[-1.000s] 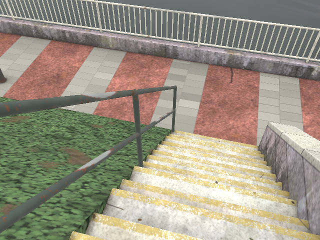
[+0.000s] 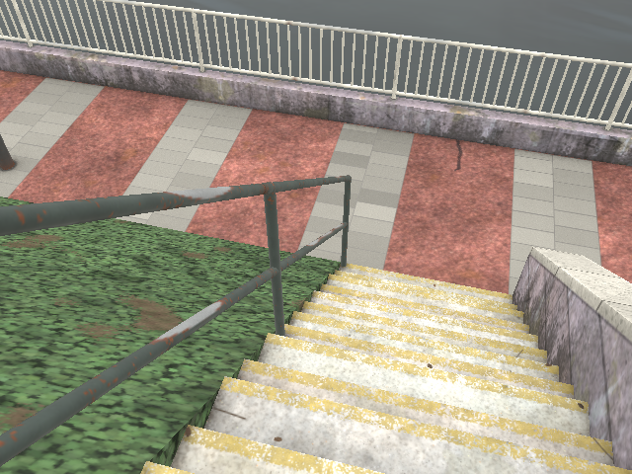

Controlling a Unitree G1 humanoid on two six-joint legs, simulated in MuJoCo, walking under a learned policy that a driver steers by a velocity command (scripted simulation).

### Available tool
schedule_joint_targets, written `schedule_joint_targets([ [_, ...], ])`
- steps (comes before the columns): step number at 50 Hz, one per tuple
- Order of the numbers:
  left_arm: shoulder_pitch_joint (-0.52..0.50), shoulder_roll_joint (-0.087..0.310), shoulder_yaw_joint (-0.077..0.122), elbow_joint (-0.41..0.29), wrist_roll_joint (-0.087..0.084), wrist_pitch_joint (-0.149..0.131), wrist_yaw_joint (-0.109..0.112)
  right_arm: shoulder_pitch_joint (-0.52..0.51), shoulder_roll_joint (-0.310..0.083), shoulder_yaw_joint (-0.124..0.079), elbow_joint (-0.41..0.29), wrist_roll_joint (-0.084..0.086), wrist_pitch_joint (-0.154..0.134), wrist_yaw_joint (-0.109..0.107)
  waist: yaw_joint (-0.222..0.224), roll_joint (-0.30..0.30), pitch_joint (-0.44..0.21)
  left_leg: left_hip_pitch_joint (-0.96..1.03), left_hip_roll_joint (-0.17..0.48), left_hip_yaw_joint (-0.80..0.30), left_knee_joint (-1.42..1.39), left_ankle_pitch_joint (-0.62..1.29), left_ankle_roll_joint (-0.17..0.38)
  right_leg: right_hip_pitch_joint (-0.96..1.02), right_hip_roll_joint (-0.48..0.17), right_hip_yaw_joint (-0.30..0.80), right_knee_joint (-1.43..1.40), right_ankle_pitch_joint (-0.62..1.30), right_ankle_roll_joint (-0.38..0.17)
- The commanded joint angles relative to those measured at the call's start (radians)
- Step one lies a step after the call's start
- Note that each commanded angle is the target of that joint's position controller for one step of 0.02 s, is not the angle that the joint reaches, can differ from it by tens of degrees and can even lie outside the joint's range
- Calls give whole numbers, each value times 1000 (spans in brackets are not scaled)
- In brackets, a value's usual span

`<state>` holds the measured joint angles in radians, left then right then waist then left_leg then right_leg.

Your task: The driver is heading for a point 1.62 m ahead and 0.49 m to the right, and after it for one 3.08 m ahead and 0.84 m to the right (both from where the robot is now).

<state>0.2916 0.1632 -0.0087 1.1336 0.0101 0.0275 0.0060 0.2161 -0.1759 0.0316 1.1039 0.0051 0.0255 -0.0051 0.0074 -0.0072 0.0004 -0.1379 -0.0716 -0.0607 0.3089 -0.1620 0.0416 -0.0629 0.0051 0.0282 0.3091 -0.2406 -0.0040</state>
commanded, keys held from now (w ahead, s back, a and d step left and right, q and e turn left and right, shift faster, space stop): shift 0.16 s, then w+shift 0.52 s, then w+e+shift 0.32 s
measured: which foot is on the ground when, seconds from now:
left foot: down 0.00-0.94, up 0.96-1.00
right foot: down 0.00-0.48, up 0.50-0.92, down 0.94-1.00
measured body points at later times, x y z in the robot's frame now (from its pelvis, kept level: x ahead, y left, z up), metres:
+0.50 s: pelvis +0.04 +0.02 -0.03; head +0.05 +0.03 +0.42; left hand +0.07 +0.27 -0.18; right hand +0.17 -0.23 -0.16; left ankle +0.00 +0.09 -0.75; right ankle -0.04 -0.12 -0.73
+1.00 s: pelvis +0.19 -0.03 -0.22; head +0.18 -0.05 +0.23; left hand +0.32 +0.21 -0.34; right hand +0.22 -0.29 -0.37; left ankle +0.11 +0.10 -0.68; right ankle +0.18 -0.10 -0.92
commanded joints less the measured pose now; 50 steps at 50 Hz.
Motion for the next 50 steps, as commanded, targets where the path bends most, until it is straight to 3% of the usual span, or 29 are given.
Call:
schedule_joint_targets([
  [1,60,80,11,-9,0,-4,2,22,-85,-13,-21,0,-6,-2,0,-2,38,-10,153,-114,-38,168,11,-38,-116,82,-44,137,-20],
  [8,64,79,11,-7,0,-6,2,26,-84,-12,-16,0,-6,-2,-1,0,38,-10,154,-113,-37,172,10,-37,-116,83,-44,142,-21],
  [10,66,104,23,-17,6,-3,0,25,-118,-27,-27,-2,3,-4,0,13,5,-13,106,-91,-23,-154,27,-40,-63,48,-16,-115,-37],
  [12,20,112,33,-68,13,8,-3,-40,-134,-43,-81,-6,16,-1,13,0,86,-151,58,-58,49,-443,66,-135,-23,29,45,-362,-72],
  [14,14,106,36,-105,11,5,1,-96,-101,-41,-135,-6,11,-1,29,-34,119,-248,37,-23,126,-384,67,-155,-52,80,41,-374,-90],
  [17,44,186,68,-129,7,-11,7,-157,-77,-37,-203,-36,-18,3,50,-144,132,-341,21,83,314,-168,47,-129,-192,282,-9,-376,-175],
  [19,35,201,84,-157,4,-29,5,-154,-100,-44,-213,-40,-41,8,42,-82,104,-358,60,93,328,-104,36,-61,-214,280,99,-72,-200],
  [22,-25,172,86,-199,-4,-28,15,13,-109,-62,-170,-20,-60,5,-27,-8,6,-65,71,61,290,109,57,-153,-116,139,311,286,-149],
  [23,-63,137,76,-229,0,-30,17,84,-150,-78,-140,-7,-59,-2,-64,101,-21,85,107,-32,278,197,99,-284,-43,52,429,269,-100],
  [24,-105,131,74,-256,12,-32,20,179,-201,-93,-115,1,-57,-7,-111,200,-30,232,212,-208,232,294,170,-495,29,-9,610,42,-60],
  [25,-183,131,76,-296,26,-32,22,223,-215,-91,-98,7,-59,-2,-133,214,10,292,329,-389,205,403,237,-727,66,33,767,-373,-52],
  [26,-192,132,76,-299,36,-36,22,223,-210,-87,-101,5,-62,-3,-121,88,33,281,362,-390,243,450,266,-814,51,121,857,-352,-49],
  [27,-200,119,72,-309,24,-38,20,166,-192,-82,-114,-6,-62,-8,-97,49,23,240,365,-330,269,507,252,-816,27,132,871,-281,-41],
  [30,-84,126,76,-270,32,-18,17,80,-197,-90,-151,-35,-81,2,-22,103,-56,25,306,-220,322,521,217,-639,21,101,947,-10,-39],
  [32,-70,165,97,-265,25,-9,12,74,-165,-77,-158,-27,-92,12,14,45,-40,-119,221,-147,401,267,183,-609,45,112,878,202,-41],
  [34,-180,161,96,-302,46,-25,-3,38,-149,-68,-154,-7,-119,-7,12,72,-16,-180,195,-148,507,-36,136,-639,40,153,744,432,-40],
  [35,-222,147,90,-316,44,-31,-4,56,-165,-73,-158,-20,-130,-11,-11,84,-12,-179,212,-157,537,-98,138,-678,53,142,720,486,-39],
  [36,-277,130,81,-353,48,-40,-16,67,-162,-71,-165,-19,-141,-13,-18,-4,14,-358,183,-87,519,-192,124,-536,87,106,554,710,-43],
  [38,-257,76,64,-346,26,-46,-37,17,-144,-62,-180,-15,-147,-13,-2,52,6,-529,195,-34,564,-330,110,-289,91,22,516,928,-35],
  [40,-213,109,67,-330,30,-36,-38,60,-152,-64,-180,-25,-145,-3,-21,107,35,-470,235,-48,679,-272,115,-289,82,0,516,833,-48],
  [42,-294,162,88,-368,21,-25,-21,144,-180,-73,-161,-58,-126,0,-91,172,98,-218,288,-116,799,-20,148,-518,40,47,480,630,-83],
  [43,-316,182,96,-396,-15,-14,-24,121,-226,-85,-182,-81,-97,-9,-85,175,98,-149,310,-122,764,70,164,-551,14,21,315,419,-92],
  [44,-272,180,97,-388,-14,-13,-23,139,-235,-91,-175,-80,-76,-15,-76,137,110,-156,325,-123,886,225,177,-458,-35,-3,280,359,-108],
  [45,-88,188,114,-328,-4,-1,-25,28,-255,-98,-173,-66,-68,-32,34,190,-13,-275,374,-186,1041,340,195,-218,-92,3,420,412,-128],
  [46,128,214,122,-242,5,11,-21,-43,-207,-94,-193,-48,-83,-34,127,117,-78,-394,328,-74,1293,423,153,27,-74,-11,409,383,-161],
  [47,309,207,123,-187,-7,1,-38,-104,-158,-89,-205,-71,-77,-29,273,-105,19,-654,151,128,1846,-19,111,167,-68,59,175,330,-260],
  [48,194,292,118,-199,-31,-9,-52,-80,-96,-61,-334,-59,-88,-30,87,-340,90,-1022,-12,174,1889,-529,45,186,-108,329,404,828,-281],
  [49,131,294,116,-229,-85,-21,-53,-125,-109,-47,-403,-87,-93,-31,81,-272,33,-1072,29,88,1669,-614,4,109,-198,591,298,617,-371],
  [50,116,282,106,-250,-44,-33,-42,-184,-149,-48,-390,-84,-94,-25,82,-113,99,-1080,99,-8,1529,-546,4,-27,-236,619,244,227,-387],
])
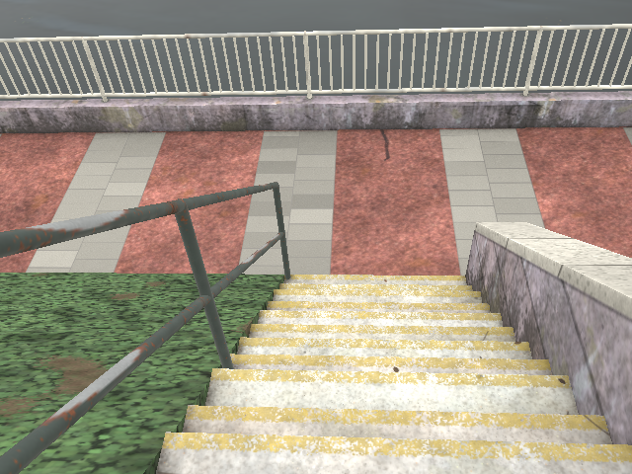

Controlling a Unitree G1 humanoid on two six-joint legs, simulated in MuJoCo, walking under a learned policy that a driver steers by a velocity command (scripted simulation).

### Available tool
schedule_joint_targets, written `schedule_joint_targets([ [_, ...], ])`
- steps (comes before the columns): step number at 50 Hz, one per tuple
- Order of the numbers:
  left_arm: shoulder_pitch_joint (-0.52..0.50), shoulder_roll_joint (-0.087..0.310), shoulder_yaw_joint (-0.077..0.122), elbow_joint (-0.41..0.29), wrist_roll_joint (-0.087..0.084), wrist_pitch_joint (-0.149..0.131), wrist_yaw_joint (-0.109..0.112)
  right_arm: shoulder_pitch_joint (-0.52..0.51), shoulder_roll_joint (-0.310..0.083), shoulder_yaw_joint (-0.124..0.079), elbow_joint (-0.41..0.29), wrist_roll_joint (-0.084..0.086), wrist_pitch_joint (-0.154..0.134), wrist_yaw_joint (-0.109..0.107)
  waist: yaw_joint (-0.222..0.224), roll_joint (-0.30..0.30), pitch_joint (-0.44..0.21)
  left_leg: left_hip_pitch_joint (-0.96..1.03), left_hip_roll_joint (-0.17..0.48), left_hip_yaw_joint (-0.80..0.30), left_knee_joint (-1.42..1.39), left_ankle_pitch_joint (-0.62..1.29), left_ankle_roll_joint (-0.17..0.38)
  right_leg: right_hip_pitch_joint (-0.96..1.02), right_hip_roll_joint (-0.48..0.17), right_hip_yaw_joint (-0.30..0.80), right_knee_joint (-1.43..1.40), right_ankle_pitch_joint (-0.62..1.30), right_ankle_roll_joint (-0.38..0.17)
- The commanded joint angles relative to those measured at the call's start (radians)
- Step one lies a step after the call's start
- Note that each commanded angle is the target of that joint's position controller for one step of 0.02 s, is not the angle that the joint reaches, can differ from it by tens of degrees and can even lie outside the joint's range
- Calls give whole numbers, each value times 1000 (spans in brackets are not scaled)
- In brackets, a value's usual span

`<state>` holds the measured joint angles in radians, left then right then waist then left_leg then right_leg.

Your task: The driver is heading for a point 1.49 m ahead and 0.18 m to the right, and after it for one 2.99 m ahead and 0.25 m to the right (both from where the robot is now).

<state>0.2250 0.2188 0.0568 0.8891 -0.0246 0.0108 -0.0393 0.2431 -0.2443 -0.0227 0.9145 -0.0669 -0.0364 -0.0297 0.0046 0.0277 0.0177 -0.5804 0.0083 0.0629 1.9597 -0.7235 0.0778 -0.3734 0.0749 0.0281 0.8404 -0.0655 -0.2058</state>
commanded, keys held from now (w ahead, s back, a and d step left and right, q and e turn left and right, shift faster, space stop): w+e+shift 0.30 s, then w+shift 0.48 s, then w+q+shift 0.22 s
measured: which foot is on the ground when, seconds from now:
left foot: up 0.00-0.30, down 0.32-0.82, up 0.84-1.00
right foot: down 0.00-0.34, up 0.36-0.80, down 0.82-1.00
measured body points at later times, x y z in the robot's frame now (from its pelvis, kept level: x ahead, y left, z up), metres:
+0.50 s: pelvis +0.24 +0.01 -0.23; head +0.24 +0.00 +0.22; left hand +0.42 +0.21 -0.35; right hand +0.20 -0.25 -0.36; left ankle +0.24 +0.12 -0.93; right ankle +0.24 -0.14 -0.77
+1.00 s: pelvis +0.51 -0.21 -0.45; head +0.50 -0.23 +0.00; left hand +0.59 +0.04 -0.59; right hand +0.43 -0.46 -0.60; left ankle +0.60 -0.06 -1.03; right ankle +0.44 -0.27 -1.14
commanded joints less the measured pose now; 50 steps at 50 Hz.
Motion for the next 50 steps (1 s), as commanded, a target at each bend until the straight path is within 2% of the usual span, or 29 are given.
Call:
schedule_joint_targets([
  [1,110,202,25,-29,16,-20,17,-210,-76,5,-188,7,-32,7,60,-132,87,-565,5,-105,-146,19,-46,158,-290,608,-280,17,-173],
  [2,180,94,-20,-11,35,-49,29,-212,-104,-5,-158,-4,-32,10,53,27,113,-564,43,-120,-340,300,-55,159,-175,395,-97,175,-73],
  [3,131,170,-3,-32,41,-64,43,-172,-24,15,-196,-11,-26,16,-1,-167,-2,-527,4,-110,-361,410,-87,105,-232,592,-147,157,-127],
  [4,100,45,-45,-61,27,-72,58,-205,-18,31,-218,-20,-21,11,-22,-55,22,-280,3,-79,-648,751,-135,-173,-129,499,-204,56,-86],
  [6,47,87,-43,-69,20,-97,75,-136,-40,18,-150,7,-36,23,-47,-86,-66,-29,-23,-71,-759,1134,-117,-227,-57,492,-88,-148,-52],
  [7,86,100,-37,-73,14,-100,80,-165,-88,2,-153,1,-49,26,-33,-59,-51,-43,-29,-95,-850,1106,-101,-181,-24,499,-13,-156,-58],
  [9,88,105,-33,-77,-7,-93,71,-191,-22,26,-205,-2,-55,40,-12,-94,-55,205,-77,-61,-1143,1226,-74,-271,50,460,-5,-357,-53],
  [11,68,131,-21,-103,21,-64,49,-266,-17,16,-272,61,-46,27,54,-190,-20,319,-82,-110,-1329,1057,-95,-272,28,525,14,-402,-65],
  [14,105,110,-28,-87,52,-18,62,-111,-32,-16,-235,58,-39,21,50,-213,69,479,-50,-121,-1456,1034,-102,-256,54,560,227,-215,-55],
  [16,173,112,-16,-54,66,-2,68,101,-95,-47,-150,79,-47,25,10,-55,88,605,99,-254,-1721,981,-42,-262,87,443,608,-336,-60],
  [17,203,28,-28,-80,32,-20,35,174,-127,-49,-136,51,-46,31,31,167,-3,932,211,-262,-1375,1411,-16,-592,169,290,921,-785,-28],
  [18,237,-3,-39,-96,2,-29,27,226,-115,-47,-146,47,-36,51,15,176,-161,1132,343,-294,-1113,1407,14,-808,112,190,1175,-865,-23],
  [19,158,20,-42,-123,8,-45,37,271,-159,-67,-143,75,-45,67,-47,184,-243,1113,403,-428,-1172,1093,93,-891,53,147,1260,-702,-10],
  [21,-102,102,-20,-182,60,-51,42,225,-133,-62,-132,85,-57,63,-86,68,-34,704,388,-587,-1429,489,154,-926,-19,139,1139,-472,47],
  [23,-140,42,-25,-176,75,-35,64,262,-86,-26,-91,36,-81,59,-58,-22,131,402,306,-481,-1318,498,101,-906,-52,223,876,-235,88],
  [26,-80,-16,-38,-173,85,-24,43,188,-81,-4,-86,52,-76,48,22,66,48,46,263,-387,-1376,479,91,-520,-18,145,446,169,173],
  [28,-9,41,-14,-109,63,-20,41,203,-172,-30,-74,60,-71,63,45,177,11,74,274,-354,-1356,587,96,-469,-17,76,579,160,151],
  [31,-289,54,4,-154,66,-51,28,335,-100,-19,-30,52,-73,38,-83,48,95,358,213,-356,-1158,351,76,-762,-31,189,269,451,118],
  [34,-366,26,-18,-168,29,-60,-27,170,-137,-29,-71,63,-69,9,-41,34,98,-24,182,-210,-1274,24,56,-145,-77,32,-29,763,149],
  [36,-362,53,-16,-155,-1,-48,-32,253,-132,-30,-25,30,-55,9,-108,79,172,135,198,-181,-1219,169,68,-126,-131,-4,-210,630,148],
  [39,13,184,36,-16,22,-35,23,237,-165,-55,32,4,-37,-8,8,150,43,340,198,-114,-795,613,52,152,-216,-34,-328,583,123],
  [41,389,236,75,115,76,-35,23,160,-174,-79,35,28,-20,-18,220,-60,-19,71,72,-100,-64,653,46,587,-195,-2,-459,417,85],
  [42,344,211,54,90,77,-39,8,177,-105,-70,25,27,-7,-12,214,-272,60,-149,-103,-88,210,-119,59,560,-224,-10,-434,439,105],
  [43,300,223,28,96,79,-55,0,343,4,-44,-6,42,-10,-4,7,-379,-6,-422,-80,-210,162,-171,64,711,-318,41,15,1085,160],
  [45,285,222,43,102,33,-71,2,368,-6,-40,12,26,-5,4,-13,-284,-116,-475,29,-205,-86,101,57,523,-436,272,-148,164,68],
  [46,212,73,1,75,51,-92,-7,279,-45,-56,37,20,-5,5,-21,-118,-33,-415,44,-229,-262,362,62,334,-340,147,-186,5,139],
  [47,181,93,-6,68,62,-106,0,268,8,-40,18,31,5,14,-69,-208,10,-351,30,-198,-384,487,40,139,-398,164,-217,-13,109],
  [48,123,40,-23,88,53,-115,9,239,19,-39,27,13,18,17,-104,-130,72,-261,54,-204,-557,634,-10,-37,-384,80,-211,84,122],
  [50,139,139,-4,84,56,-132,15,191,14,-35,11,-11,49,8,-85,-219,44,-251,41,-156,-536,741,-40,-104,-464,174,-174,80,76],
])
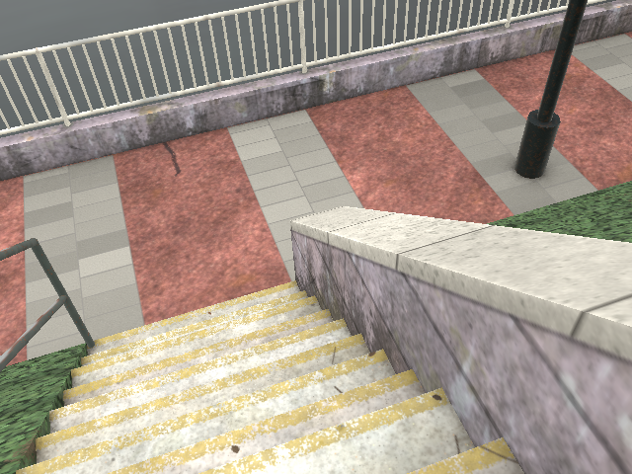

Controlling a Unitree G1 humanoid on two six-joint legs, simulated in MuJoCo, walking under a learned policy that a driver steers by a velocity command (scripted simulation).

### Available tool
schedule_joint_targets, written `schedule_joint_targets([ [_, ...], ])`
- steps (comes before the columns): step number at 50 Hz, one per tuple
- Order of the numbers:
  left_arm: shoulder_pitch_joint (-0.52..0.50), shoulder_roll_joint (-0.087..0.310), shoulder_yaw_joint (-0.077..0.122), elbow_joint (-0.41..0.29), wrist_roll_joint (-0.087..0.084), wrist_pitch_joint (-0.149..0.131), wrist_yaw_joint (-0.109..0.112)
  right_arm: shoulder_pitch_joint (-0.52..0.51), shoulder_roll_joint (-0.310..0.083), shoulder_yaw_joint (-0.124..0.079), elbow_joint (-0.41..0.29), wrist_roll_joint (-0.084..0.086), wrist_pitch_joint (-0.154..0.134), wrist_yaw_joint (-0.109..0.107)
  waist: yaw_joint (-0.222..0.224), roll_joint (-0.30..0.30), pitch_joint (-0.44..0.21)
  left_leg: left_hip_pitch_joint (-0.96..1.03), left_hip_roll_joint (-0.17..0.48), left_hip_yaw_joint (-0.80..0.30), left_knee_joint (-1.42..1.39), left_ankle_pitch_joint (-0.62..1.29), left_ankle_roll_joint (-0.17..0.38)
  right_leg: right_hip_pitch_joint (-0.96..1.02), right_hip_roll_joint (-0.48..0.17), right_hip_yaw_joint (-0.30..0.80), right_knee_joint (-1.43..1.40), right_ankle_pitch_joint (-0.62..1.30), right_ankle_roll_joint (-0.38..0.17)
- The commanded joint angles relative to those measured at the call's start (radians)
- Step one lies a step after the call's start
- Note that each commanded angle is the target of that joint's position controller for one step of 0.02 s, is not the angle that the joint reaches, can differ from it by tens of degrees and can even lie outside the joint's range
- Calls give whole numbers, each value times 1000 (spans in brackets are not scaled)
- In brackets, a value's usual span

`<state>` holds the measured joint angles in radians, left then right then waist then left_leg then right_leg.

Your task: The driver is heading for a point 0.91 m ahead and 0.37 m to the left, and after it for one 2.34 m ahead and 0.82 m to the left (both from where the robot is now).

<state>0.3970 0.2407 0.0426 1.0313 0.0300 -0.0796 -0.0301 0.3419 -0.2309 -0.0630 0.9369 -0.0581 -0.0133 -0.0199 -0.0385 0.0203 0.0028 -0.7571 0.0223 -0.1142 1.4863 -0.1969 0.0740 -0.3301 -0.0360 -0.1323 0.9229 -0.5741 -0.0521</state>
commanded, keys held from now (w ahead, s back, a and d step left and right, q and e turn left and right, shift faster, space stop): w+q+shift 0.88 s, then w+shift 0.12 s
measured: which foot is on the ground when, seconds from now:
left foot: up 0.00-0.20, down 0.22-0.60, up 0.62-1.00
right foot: down 0.00-0.20, up 0.22-0.58, down 0.60-1.00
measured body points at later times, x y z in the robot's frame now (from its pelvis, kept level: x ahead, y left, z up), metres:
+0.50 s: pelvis +0.34 +0.00 -0.21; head +0.33 +0.02 +0.24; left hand +0.44 +0.27 -0.31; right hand +0.41 -0.24 -0.35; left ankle +0.23 +0.03 -0.87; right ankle +0.55 -0.12 -0.87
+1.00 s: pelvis +0.62 +0.11 -0.48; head +0.62 +0.10 -0.03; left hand +0.36 +0.12 -0.61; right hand +0.90 +0.19 -0.56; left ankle +0.67 +0.28 -1.19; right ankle +0.52 -0.12 -0.99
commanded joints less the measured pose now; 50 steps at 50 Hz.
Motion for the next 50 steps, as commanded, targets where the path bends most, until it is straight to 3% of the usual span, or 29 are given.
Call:
schedule_joint_targets([
  [1,-32,47,2,-38,-16,-66,14,30,-33,-3,-42,-17,10,7,-47,-133,42,-42,45,-42,-324,481,-5,-138,-261,236,-207,447,-8],
  [3,-82,53,-8,-51,-39,-76,32,-77,-11,3,-73,15,-11,36,-57,-89,69,227,-9,65,-566,845,5,-340,-215,117,-179,95,8],
  [7,-3,79,-8,-50,-18,-40,59,-169,-27,13,-93,27,-14,53,14,-79,202,304,-43,263,-732,675,60,-237,-234,20,0,353,-5],
  [9,-96,176,24,-55,7,-32,67,96,-97,-22,-42,44,21,33,-116,-202,47,592,-47,316,-673,434,132,-176,-263,-21,298,872,-26],
  [10,-53,142,25,-51,18,-9,86,241,-155,-42,5,30,20,37,-143,-138,26,645,-27,187,-888,192,189,-71,-238,-28,632,1030,-19],
  [11,-153,127,34,-48,27,19,97,364,-150,-56,19,43,17,50,-280,-16,44,753,21,85,-1025,226,273,-186,-109,-62,1145,641,-24],
  [12,-271,-6,-3,-137,29,41,90,286,-173,-46,32,87,17,57,-232,306,167,790,15,75,-841,728,231,-575,70,-96,1459,-183,-46],
  [13,-210,-51,-29,-267,32,33,81,246,-164,-13,17,93,2,51,-48,277,83,933,54,-165,-673,1235,262,-834,53,29,1298,-161,-39],
  [14,-179,8,-25,-286,38,24,64,292,-178,-23,35,79,-3,43,-57,93,-64,1004,149,-356,-786,786,318,-868,6,157,1059,-126,-41],
  [16,-131,36,-7,-252,50,11,74,146,-157,-7,-7,42,-17,12,49,48,-60,786,234,-547,-846,232,364,-891,-34,282,710,79,35],
  [19,-253,11,-23,-259,62,52,73,-28,-101,26,-91,37,-44,-4,111,10,-8,133,79,-452,-901,298,315,-340,24,162,345,440,132],
  [20,-120,3,-25,-202,52,60,63,2,-139,13,-84,45,-44,-4,134,65,-78,148,71,-399,-835,455,290,-241,24,139,427,547,110],
  [22,-276,60,-3,-264,31,46,58,77,-86,21,-72,75,-60,-12,68,3,-46,322,-19,-405,-646,301,265,-412,26,236,192,797,84],
  [27,-154,35,-5,-256,-10,22,33,-106,-106,8,-141,60,-27,6,82,118,-26,153,-125,-292,-403,48,179,137,113,145,-115,920,66],
  [29,155,79,32,-198,-13,12,49,-243,-121,3,-180,50,-2,2,263,126,-71,140,-141,-250,-30,413,151,406,45,201,-297,946,33],
  [30,358,129,57,-133,-20,19,46,-327,-108,-2,-199,66,4,12,369,2,-90,-34,-192,-227,279,356,125,612,10,213,-352,927,22],
  [31,237,87,40,-187,-67,17,37,-288,8,24,-230,49,-5,6,306,-179,77,-215,-338,-122,648,-426,129,506,-142,327,-490,1020,12],
  [32,35,83,-2,-229,-21,3,1,-86,96,48,-291,80,-10,-11,-2,-331,69,-432,-232,-32,678,-523,125,545,-285,436,-84,1674,41],
  [33,87,146,34,-233,-36,-18,3,-88,37,45,-286,52,-11,-6,55,-360,-32,-559,-156,-13,601,-459,87,603,-408,689,-242,1238,-69],
  [34,112,113,24,-207,-34,-40,-1,-287,-43,29,-315,-1,-9,-5,99,-148,89,-580,-56,-87,466,-292,71,400,-370,705,-347,808,-87],
  [36,95,35,-14,-189,0,-67,19,-342,-59,13,-309,-28,-15,6,61,25,210,-487,-17,-76,140,-41,57,64,-227,514,-234,597,-4],
  [37,88,44,-17,-168,6,-70,31,-344,1,30,-329,-20,-17,21,37,-55,189,-416,-19,-43,55,90,48,-52,-247,519,-197,601,5],
  [38,36,-10,-36,-180,0,-68,41,-272,26,42,-314,-3,-21,41,-35,23,183,-66,-61,32,-210,393,25,-390,-185,381,-221,341,18],
  [39,26,87,-22,-188,-13,-75,39,-217,33,32,-258,-11,-14,47,-24,-46,47,142,-105,110,-84,583,18,-435,-205,383,-224,230,15],
  [41,108,56,-33,-160,-16,-82,43,-336,14,31,-274,-1,-17,44,44,-56,123,-192,-104,107,-251,649,66,-160,-87,268,-67,122,66],
  [43,208,26,-42,-118,3,-83,30,-425,79,67,-292,22,-50,54,87,-36,93,56,-111,185,-501,917,86,-221,-60,192,-7,43,64],
  [46,186,144,-9,-87,31,-51,20,-487,25,60,-316,71,-45,50,128,-145,108,6,-17,107,-685,746,80,42,-162,357,33,309,-18],
  [48,152,86,-18,-55,53,-10,45,-364,-62,34,-243,95,-47,46,91,-207,118,157,82,41,-956,671,69,94,-150,323,182,424,-50],
  [50,266,38,-23,-5,27,14,64,-117,-119,-2,-108,45,-25,42,55,-41,87,663,-72,257,-983,508,58,-110,-96,123,531,711,-36],
])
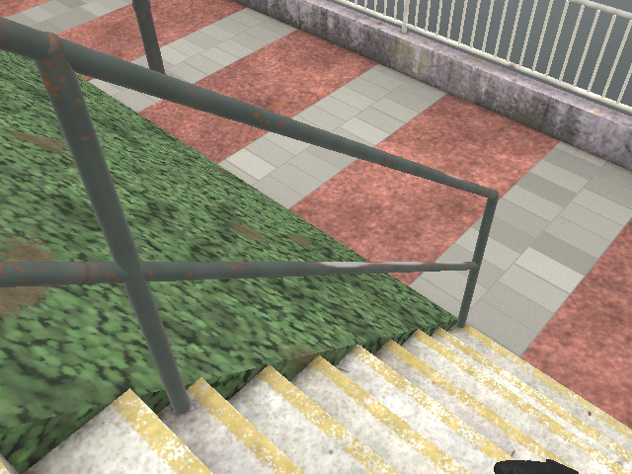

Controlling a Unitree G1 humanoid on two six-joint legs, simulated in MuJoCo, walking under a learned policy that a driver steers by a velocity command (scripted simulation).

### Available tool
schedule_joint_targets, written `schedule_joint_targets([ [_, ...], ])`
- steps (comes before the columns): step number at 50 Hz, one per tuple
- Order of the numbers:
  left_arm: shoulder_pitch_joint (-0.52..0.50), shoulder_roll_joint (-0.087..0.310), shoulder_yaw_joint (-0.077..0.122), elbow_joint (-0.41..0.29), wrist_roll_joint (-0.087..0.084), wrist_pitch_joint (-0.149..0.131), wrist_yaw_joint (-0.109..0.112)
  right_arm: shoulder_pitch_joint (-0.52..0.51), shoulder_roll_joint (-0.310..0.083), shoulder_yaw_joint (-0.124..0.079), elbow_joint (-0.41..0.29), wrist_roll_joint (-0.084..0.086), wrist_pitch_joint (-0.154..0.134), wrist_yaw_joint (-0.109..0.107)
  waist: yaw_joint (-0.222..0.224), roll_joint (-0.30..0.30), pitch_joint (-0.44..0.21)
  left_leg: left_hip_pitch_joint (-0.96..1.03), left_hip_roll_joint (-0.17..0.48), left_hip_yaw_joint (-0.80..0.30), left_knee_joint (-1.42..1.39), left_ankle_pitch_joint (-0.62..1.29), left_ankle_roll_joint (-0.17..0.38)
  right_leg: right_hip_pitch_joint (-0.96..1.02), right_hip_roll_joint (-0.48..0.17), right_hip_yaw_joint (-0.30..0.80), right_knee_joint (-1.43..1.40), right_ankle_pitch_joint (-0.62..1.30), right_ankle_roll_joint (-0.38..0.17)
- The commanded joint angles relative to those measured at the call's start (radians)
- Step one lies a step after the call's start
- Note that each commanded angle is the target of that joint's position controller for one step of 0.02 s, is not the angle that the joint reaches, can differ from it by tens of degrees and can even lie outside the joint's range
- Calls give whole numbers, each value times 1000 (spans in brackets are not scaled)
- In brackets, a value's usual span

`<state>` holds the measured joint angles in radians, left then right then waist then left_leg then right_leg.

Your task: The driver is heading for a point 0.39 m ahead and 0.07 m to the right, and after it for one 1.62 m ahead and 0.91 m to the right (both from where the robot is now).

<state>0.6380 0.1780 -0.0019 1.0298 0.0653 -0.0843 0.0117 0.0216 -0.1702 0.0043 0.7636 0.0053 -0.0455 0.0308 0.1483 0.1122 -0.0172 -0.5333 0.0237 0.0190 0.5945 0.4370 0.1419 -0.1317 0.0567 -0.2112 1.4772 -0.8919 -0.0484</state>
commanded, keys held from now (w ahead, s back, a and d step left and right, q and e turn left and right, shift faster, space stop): w+shift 0.24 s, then e+shift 0.76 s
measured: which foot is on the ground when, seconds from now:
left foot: up 0.00-0.02, down 0.04-0.36, up 0.38-0.82, down 0.84-1.00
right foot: down 0.00-0.02, up 0.04-0.34, down 0.36-0.84, up 0.86-1.00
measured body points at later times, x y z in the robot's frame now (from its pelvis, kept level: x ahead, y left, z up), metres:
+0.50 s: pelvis +0.30 -0.08 -0.27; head +0.29 -0.10 +0.18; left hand +0.20 +0.14 -0.41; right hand +0.48 -0.31 -0.38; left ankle +0.33 +0.04 -0.74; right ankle +0.24 -0.17 -0.98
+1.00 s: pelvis +0.52 -0.06 -0.46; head +0.53 -0.03 -0.01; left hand +0.75 +0.14 -0.58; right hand +0.48 -0.32 -0.57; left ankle +0.61 -0.01 -1.19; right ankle +0.44 -0.16 -0.87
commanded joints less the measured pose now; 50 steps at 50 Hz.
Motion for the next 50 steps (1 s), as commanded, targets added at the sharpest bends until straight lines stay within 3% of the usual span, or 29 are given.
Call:
schedule_joint_targets([
  [1,-35,129,29,-18,-14,33,26,396,-173,-84,147,-46,16,-10,-263,16,109,735,-19,12,-205,-126,87,-590,-96,139,413,675,-9],
  [2,-210,242,66,-89,-6,25,24,568,-251,-109,204,-11,32,-12,-376,81,65,902,55,-76,1,-27,140,-815,-36,68,651,145,7],
  [3,-152,209,58,-172,-37,12,23,594,-281,-97,214,-13,14,-15,-284,101,-30,1093,236,-318,164,206,200,-1064,-89,231,593,53,36],
  [4,-117,217,56,-186,-28,0,20,579,-248,-90,210,13,-3,-21,-247,-77,-123,1029,290,-423,114,-61,233,-1038,-146,310,314,202,34],
  [6,-215,146,49,-206,-21,12,14,379,-185,-83,190,-23,-25,-60,-151,-71,-38,564,409,-673,-60,-753,283,-967,-193,413,-9,348,31],
  [7,-326,162,61,-231,-21,31,12,220,-112,-51,126,-36,-29,-67,-86,-170,67,161,378,-664,-100,-847,266,-739,-213,424,-246,480,70],
  [9,-193,81,40,-161,-37,74,4,198,-159,-55,103,-58,-26,-64,-25,-124,6,-241,223,-418,4,-478,206,-272,-107,220,-223,710,109],
  [12,-161,88,33,-142,-33,74,-21,140,-154,-65,132,6,-75,-61,50,-37,-21,-327,65,-233,157,-875,26,-35,-110,279,-478,1251,74],
  [15,-148,138,33,-128,-43,67,-5,178,-168,-82,140,-13,-49,-55,-14,46,23,-231,22,-67,407,-659,-10,119,-28,138,-697,1217,59],
  [17,129,163,48,-48,-28,70,2,135,-204,-88,152,-20,-11,-64,123,-69,19,-119,38,34,866,-252,-15,239,-17,81,-928,1184,-22],
  [18,258,179,63,-16,-49,72,-15,68,-217,-102,135,-13,6,-74,232,-218,27,-245,-73,79,1394,-480,-39,331,-119,208,-1079,1285,-106],
  [19,54,182,38,-66,-93,56,-53,115,-65,-65,101,-51,29,-101,67,-413,182,-435,-188,100,1761,-1218,-22,170,-260,419,-1077,1783,-108],
  [20,84,172,2,-33,-81,35,-66,232,9,-36,9,-25,20,-96,-165,-497,181,-704,-134,74,1627,-1200,-20,261,-255,494,-758,2347,0],
  [22,152,202,25,-33,-73,27,-47,87,-21,-17,-29,-79,25,-81,-67,-308,125,-820,-64,50,1458,-1126,-95,178,-335,806,-894,1897,-118],
  [23,57,211,32,-54,-50,24,-36,89,-59,-26,6,-95,29,-90,-116,-197,142,-799,-24,-9,1433,-1000,-102,101,-303,791,-881,1746,-166],
  [25,-6,246,46,-61,-39,15,-11,82,-71,-20,-16,-93,34,-83,-172,-174,77,-751,3,-67,1205,-827,-122,41,-311,844,-826,1678,-190],
  [27,-243,143,14,-170,-69,17,25,-83,-78,-2,-74,-45,17,-74,-194,-57,131,-134,-43,35,539,-301,-163,-525,-133,686,-986,1276,-128],
  [28,-235,163,21,-153,-85,24,15,68,-54,-14,17,-47,33,-69,-209,-200,35,108,-86,68,604,-118,-133,-554,-116,641,-943,1345,-101],
  [30,-144,129,17,-141,-114,33,37,13,-118,-33,2,-55,37,-58,-152,-211,2,-188,-59,-46,452,30,-104,-158,-70,667,-744,1177,-122],
  [34,-120,146,47,-199,-54,75,62,-227,-59,-15,-122,-34,-13,-39,11,-145,57,-230,-95,-122,-126,62,-174,32,30,733,-608,860,-134],
  [37,-84,75,31,-182,-40,91,29,-75,-34,-33,-95,23,-19,-32,26,-190,87,153,-14,-179,-429,150,-173,-122,73,752,-517,786,-128],
  [39,-143,101,37,-186,-58,91,10,116,-52,-45,-44,20,-22,-54,-29,-218,28,430,31,-168,-448,324,-173,-241,104,710,-271,804,-107],
  [42,-160,122,53,-215,-85,90,-8,403,-150,-79,48,-16,-10,-72,-134,2,-32,862,191,-168,-429,558,-167,-556,198,526,204,86,-60],
  [44,-64,88,47,-306,-120,125,47,534,-188,-65,17,8,-11,-35,-139,195,-290,1277,542,-209,211,1406,26,-987,157,313,814,-319,-8],
  [45,-178,127,57,-320,-59,126,50,497,-125,-46,-17,40,-13,-33,-181,67,-256,1106,456,-182,132,1028,46,-1025,80,302,766,-92,7],
  [46,-291,129,48,-382,-38,129,38,389,-204,-67,-38,33,-28,-58,-174,195,-235,905,520,-375,-48,469,229,-1039,58,254,791,48,55],
  [47,-373,166,60,-371,16,143,27,361,-171,-53,-33,31,-28,-67,-160,49,-155,671,508,-385,-136,328,286,-989,40,283,887,179,67],
  [48,-450,206,66,-389,4,168,25,355,-124,-18,-42,4,-18,-65,-142,-52,-50,423,394,-232,-146,182,204,-937,47,303,746,383,72],
  [50,-518,102,41,-429,-16,206,28,335,-141,0,-48,-12,-3,-81,-85,-38,9,196,313,-105,-107,36,93,-932,47,284,727,528,91],
])
Keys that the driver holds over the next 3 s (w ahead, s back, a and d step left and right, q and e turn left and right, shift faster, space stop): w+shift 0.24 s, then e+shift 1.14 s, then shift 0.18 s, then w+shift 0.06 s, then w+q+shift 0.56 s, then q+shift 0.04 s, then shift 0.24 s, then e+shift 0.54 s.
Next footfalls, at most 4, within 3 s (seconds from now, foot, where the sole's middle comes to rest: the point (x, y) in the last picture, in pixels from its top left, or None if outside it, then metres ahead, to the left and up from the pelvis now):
0.04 left None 0.16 0.07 -0.83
0.36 right None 0.28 -0.16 -1.01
0.84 left None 0.65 -0.02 -1.23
1.42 right None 0.51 -0.21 -1.23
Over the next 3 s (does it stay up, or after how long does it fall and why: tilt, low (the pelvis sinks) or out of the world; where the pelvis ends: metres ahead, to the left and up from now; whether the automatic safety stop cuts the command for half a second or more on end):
stays up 0.99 -0.20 -0.88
